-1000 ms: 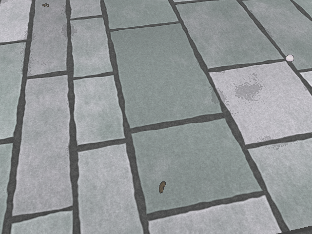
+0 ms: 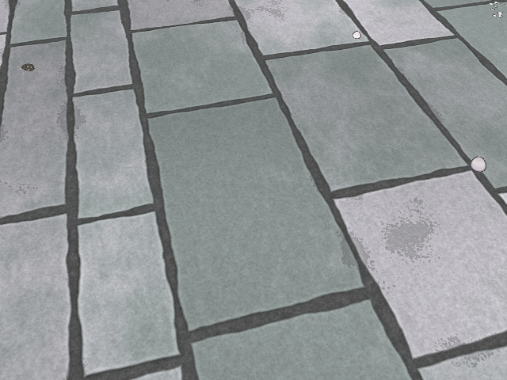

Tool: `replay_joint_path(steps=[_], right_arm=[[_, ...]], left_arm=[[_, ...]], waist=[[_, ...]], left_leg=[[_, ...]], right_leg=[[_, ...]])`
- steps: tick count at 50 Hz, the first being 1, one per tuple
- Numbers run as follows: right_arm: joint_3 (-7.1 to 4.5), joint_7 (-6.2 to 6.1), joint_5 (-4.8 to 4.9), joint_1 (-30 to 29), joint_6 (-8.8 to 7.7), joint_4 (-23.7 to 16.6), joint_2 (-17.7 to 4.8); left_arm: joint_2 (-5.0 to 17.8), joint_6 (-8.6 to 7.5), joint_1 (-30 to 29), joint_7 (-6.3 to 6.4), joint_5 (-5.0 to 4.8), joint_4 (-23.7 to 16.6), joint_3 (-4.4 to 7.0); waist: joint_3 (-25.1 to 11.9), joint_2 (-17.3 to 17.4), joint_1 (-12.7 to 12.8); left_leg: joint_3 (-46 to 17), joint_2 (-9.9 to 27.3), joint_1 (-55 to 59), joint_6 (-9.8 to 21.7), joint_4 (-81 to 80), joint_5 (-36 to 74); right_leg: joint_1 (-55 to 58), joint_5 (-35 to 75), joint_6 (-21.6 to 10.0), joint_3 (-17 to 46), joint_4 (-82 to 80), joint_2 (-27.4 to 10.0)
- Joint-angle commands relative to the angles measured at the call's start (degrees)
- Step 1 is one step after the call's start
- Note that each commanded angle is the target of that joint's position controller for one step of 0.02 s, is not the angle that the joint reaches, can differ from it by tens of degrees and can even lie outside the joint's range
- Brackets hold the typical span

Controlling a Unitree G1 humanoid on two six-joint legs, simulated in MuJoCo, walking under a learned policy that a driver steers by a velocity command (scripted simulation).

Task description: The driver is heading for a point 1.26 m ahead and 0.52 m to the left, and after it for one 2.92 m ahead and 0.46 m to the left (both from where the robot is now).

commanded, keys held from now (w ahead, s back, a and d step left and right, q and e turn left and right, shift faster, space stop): w+q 1.00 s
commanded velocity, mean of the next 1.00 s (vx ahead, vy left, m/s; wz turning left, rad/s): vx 0.50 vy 0.00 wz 0.47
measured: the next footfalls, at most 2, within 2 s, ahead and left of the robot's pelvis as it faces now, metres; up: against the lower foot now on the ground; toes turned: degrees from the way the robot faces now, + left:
right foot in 0.28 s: +0.33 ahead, -0.16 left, +0.00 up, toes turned +7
left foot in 0.82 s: +0.52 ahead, +0.18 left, +0.00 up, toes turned +29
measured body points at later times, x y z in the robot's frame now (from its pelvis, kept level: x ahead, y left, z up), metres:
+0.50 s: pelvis +0.26 -0.06 +0.00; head +0.28 -0.07 +0.45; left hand +0.26 +0.22 -0.12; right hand +0.43 -0.31 -0.12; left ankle +0.25 +0.10 -0.65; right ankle +0.28 -0.16 -0.74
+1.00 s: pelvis +0.48 +0.09 -0.01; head +0.51 +0.12 +0.44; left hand +0.47 +0.40 -0.12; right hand +0.71 -0.10 -0.11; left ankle +0.48 +0.16 -0.74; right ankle +0.56 -0.07 -0.66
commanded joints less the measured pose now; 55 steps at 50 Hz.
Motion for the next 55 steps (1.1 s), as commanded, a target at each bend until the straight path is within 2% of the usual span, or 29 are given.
replay_joint_path(steps=[1, 4, 8, 11, 12, 13, 14, 15, 16, 17, 18, 19, 21, 25, 29, 33, 36, 38, 39, 40, 41, 42, 43, 44, 45, 46, 48, 51, 55], right_arm=[[-1.15, -1.13, 0.24, -1.9, -0.96, -3.2, -7.4], [-1.49, -2.05, 0.96, 1.8, -0.19, -2.9, -8.7], [-1.91, -2.46, 1.84, 5.8, 0.70, -2.2, -9.5], [-2.45, -2.93, 1.87, 5.7, 1.55, -2.4, -10.1], [-2.52, -3.01, 1.74, 5.0, 1.86, -2.8, -10.0], [-2.05, -2.97, 1.41, 4.2, 1.95, -3.5, -8.5], [-0.90, -2.74, 0.51, 2.6, 1.78, -5.6, -5.2], [0.76, -2.54, 1.48, 8.9, 0.65, -7.4, 1.2], [-0.57, -2.61, 2.76, 8.5, 0.10, -6.8, -5.0], [-1.75, -2.67, 3.29, 4.4, 0.14, -7.7, -8.8], [-1.95, -2.89, 2.90, 2.4, 0.58, -7.9, -8.2], [-2.26, -2.96, 2.23, 1.0, 1.06, -8.3, -7.4], [-2.49, -2.46, 2.25, 1.6, 2.44, -8.9, -5.2], [-2.63, -2.05, 1.89, -2.1, 3.89, -11.8, -3.8], [-2.47, -1.01, 1.69, -8.6, 3.72, -14.5, -3.5], [-1.98, 0.50, 1.55, -16.7, 3.57, -18.0, -3.0], [-2.15, 1.44, 1.75, -19.6, 3.69, -20.3, -3.6], [-3.01, 1.68, 1.67, -17.6, 3.94, -20.9, -5.3], [-3.95, 1.61, 1.75, -13.3, 4.08, -20.2, -6.9], [-5.55, 1.30, 1.90, -4.7, 4.11, -18.0, -9.4], [-7.84, 0.10, 1.86, 5.5, 4.50, -15.1, -14.1], [-8.65, -0.70, 2.09, 4.5, 4.30, -15.2, -20.8], [-7.49, -0.36, 1.17, 6.7, 3.27, -17.2, -18.4], [-6.40, -0.03, 0.73, 5.4, 2.47, -16.4, -14.3], [-5.71, -0.03, 1.31, 1.9, 2.05, -16.7, -11.9], [-5.04, -0.04, 1.38, -3.2, 1.99, -17.9, -10.0], [-4.27, -0.31, 0.67, -6.7, 1.88, -19.3, -8.2], [-4.76, -1.34, 1.09, -4.2, 1.43, -18.6, -10.2], [-4.39, -2.49, 1.29, 0.0, 1.73, -16.8, -9.6]], left_arm=[[2.8, 0.03, 1.1, 0.48, 0.95, -2.9, 0.81], [2.0, -0.77, -6.5, 0.04, 0.50, -5.0, 0.53], [2.6, -1.47, -13.3, -1.15, -0.44, -7.0, 0.34], [5.3, -2.41, -11.9, -1.75, -0.64, -7.4, 1.17], [6.3, -2.66, -8.6, -1.67, -0.62, -6.7, 1.75], [8.6, -2.95, -1.2, -1.31, -0.39, -4.7, 2.95], [13.0, -3.21, 9.3, -0.81, 0.46, -3.2, 4.20], [17.8, -2.44, 14.0, -0.99, 1.05, -2.1, 5.46], [11.6, -2.57, 12.7, -1.13, 1.47, -3.1, 3.93], [7.7, -2.67, 8.6, -1.11, 1.14, -4.2, 2.82], [6.4, -2.52, 4.3, -1.29, 0.95, -4.8, 2.22], [4.9, -2.27, 1.6, -1.44, 0.74, -4.7, 1.87], [4.1, -2.30, 0.5, -1.43, 1.19, -3.8, 1.78], [6.3, -2.50, 2.4, -0.82, 1.34, -1.9, 2.85], [8.0, -1.79, 3.1, -0.07, 1.38, -1.4, 3.39], [9.6, -0.88, 6.1, 0.35, 0.59, -0.4, 3.87], [10.8, 0.15, 7.1, 0.27, -0.24, 0.1, 4.32], [12.5, 0.80, 5.9, 0.43, -0.59, -0.3, 4.77], [13.4, 1.25, 5.3, 0.58, -0.74, -0.6, 4.99], [13.6, 1.72, 4.0, 0.69, -1.01, -0.9, 4.96], [12.4, 1.51, 4.3, 0.86, -0.24, -1.9, 4.44], [3.2, 0.09, 8.5, 0.10, 2.11, -5.1, 1.78], [6.1, -2.76, 5.1, -0.70, -0.19, -6.8, 1.71], [8.8, -3.90, -1.2, -1.07, -2.35, -8.6, 2.50], [8.4, -4.37, -1.8, -0.85, -1.78, -8.7, 2.22], [8.6, -4.18, -1.2, -0.33, -0.24, -7.7, 2.56], [9.2, -2.50, 0.8, -0.38, 0.69, -7.7, 3.38], [6.8, -1.01, -2.0, -0.18, 1.74, -9.6, 2.96], [4.5, -1.06, -9.4, -0.74, 1.49, -11.6, 1.94]], waist=[[3.5, 4.0, 2.5], [3.3, 4.1, 0.0], [3.6, 5.4, -2.3], [2.7, 6.9, -0.1], [1.4, 7.4, 1.9], [-2.8, 6.7, 5.3], [-11.8, 1.0, 9.6], [-19.1, -17.1, 6.9], [-18.3, -13.1, 7.3], [-11.5, -7.6, 6.9], [-7.9, -3.2, 5.2], [-4.4, -2.3, 4.0], [-1.8, -4.3, 2.0], [0.7, -1.5, 1.7], [2.3, -1.2, 3.0], [4.9, -0.5, 5.7], [5.5, -1.2, 5.7], [2.8, -3.1, 3.3], [-0.1, -3.9, 0.5], [-4.5, -2.9, -4.5], [-9.7, 1.4, -8.7], [-12.2, 17.6, -1.7], [-22.3, 13.5, -4.3], [-14.8, 9.0, -5.3], [-9.6, 5.9, -3.0], [-6.6, 2.5, -0.1], [-4.7, 3.6, 3.2], [-2.8, 3.1, 3.2], [-1.1, 5.7, -0.1]], left_leg=[[-12.9, 15.6, -6.8, 10.0, -11.7, 3.6], [-11.9, 14.4, -3.9, 7.9, -10.5, 4.0], [-14.2, 15.7, 0.4, 7.2, -6.7, 0.7], [-18.2, 17.7, 3.8, 5.8, -1.8, -1.1], [-18.5, 17.0, 3.7, 5.0, 1.6, 1.1], [-17.0, 14.0, 1.5, 3.6, 9.6, 5.9], [-12.8, 9.1, -7.2, 1.4, 27.4, -0.1], [-6.0, 1.2, -29.0, -2.0, 46.5, -22.1], [-12.6, 4.3, -34.8, -1.8, 56.4, -24.5], [-13.0, 6.6, -36.8, -1.2, 58.4, -19.2], [-11.7, 9.2, -34.4, -1.7, 57.5, -14.2], [-11.3, 10.6, -32.9, -2.1, 54.7, -10.9], [-10.1, 12.4, -28.7, -2.6, 52.1, -7.4], [-10.1, 12.9, -32.5, -3.5, 47.5, -2.0], [-8.4, 12.5, -32.8, -3.7, 35.0, 6.9], [-4.1, 11.9, -32.6, -2.6, 26.3, 8.6], [-1.5, 10.8, -31.5, -0.8, 22.8, 2.9], [2.0, 7.3, -24.4, 1.4, 21.8, -2.7], [3.7, 4.8, -18.1, 2.7, 21.4, -4.9], [4.8, 1.7, -6.2, 4.6, 17.4, -2.2], [-2.5, 4.1, 11.9, 7.3, 15.5, -0.6], [-33.0, 19.3, 28.7, 15.7, 10.9, -5.6], [-53.4, 25.5, 33.2, 20.9, 0.6, -13.6], [-45.7, 23.9, 29.7, 17.3, -0.7, -9.4], [-37.3, 21.3, 21.3, 14.9, -0.1, -4.7], [-31.1, 18.8, 12.3, 12.8, -0.2, 0.6], [-26.0, 16.0, 2.7, 11.8, -2.6, 7.5], [-21.4, 14.0, -2.2, 12.2, -4.1, 14.3], [-16.0, 11.0, -1.8, 8.6, -3.9, 13.6]], right_leg=[[-0.8, 9.2, 1.7, 0.0, -8.9, -2.1], [1.6, 16.1, 2.6, -1.0, -23.6, 0.7], [5.5, 15.1, 3.7, -1.3, -33.1, 3.4], [10.8, 9.3, 2.6, -0.4, -38.1, 4.3], [15.4, 6.6, 1.8, -1.1, -39.3, 4.9], [25.6, 5.2, 0.2, -1.1, -40.2, 4.7], [41.5, 3.9, -3.5, 7.9, -39.4, -5.1], [60.3, -4.0, -11.7, 31.7, -44.4, -18.1], [58.3, -9.2, -11.7, 37.7, -47.6, -17.8], [51.3, -6.3, -9.1, 28.1, -47.8, -16.2], [44.0, -0.7, -7.7, 20.2, -49.0, -13.6], [38.6, 2.7, -6.9, 14.8, -51.1, -11.1], [32.6, 7.1, -6.3, 7.0, -54.4, -8.2], [32.0, 16.7, -7.9, -0.9, -56.4, -8.6], [33.5, 16.5, -7.1, -7.2, -57.3, -8.1], [37.5, 15.7, -6.4, -11.3, -56.6, -9.3], [42.1, 20.6, -5.1, -13.4, -53.4, -10.6], [43.0, 38.0, -4.0, -15.4, -46.8, -10.5], [42.7, 47.1, -3.4, -16.4, -39.9, -10.0], [39.6, 50.3, -2.0, -17.9, -28.4, -8.1], [26.4, 37.1, 0.8, -17.9, -11.5, -5.7], [0.5, -18.0, 4.0, -14.4, 9.0, 4.9], [-6.4, -23.6, 3.4, 0.6, 17.5, 8.3], [-12.2, -17.8, 2.0, 1.9, 17.3, 5.6], [-10.9, -12.3, 0.9, 1.6, 12.5, 3.0], [-6.1, -8.8, 1.1, 1.7, 7.6, 0.8], [1.1, -5.8, 1.9, 2.0, 2.1, -0.8], [1.6, -0.8, 4.3, 0.3, -5.7, 0.5], [1.9, 14.6, 4.8, -1.0, -22.7, 2.7]])
Keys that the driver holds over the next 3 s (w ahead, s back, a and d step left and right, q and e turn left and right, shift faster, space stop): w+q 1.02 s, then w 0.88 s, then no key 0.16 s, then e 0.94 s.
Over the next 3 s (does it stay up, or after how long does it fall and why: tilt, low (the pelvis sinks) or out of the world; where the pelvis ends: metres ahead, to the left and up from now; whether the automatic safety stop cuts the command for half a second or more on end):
stays up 1.03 0.51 0.00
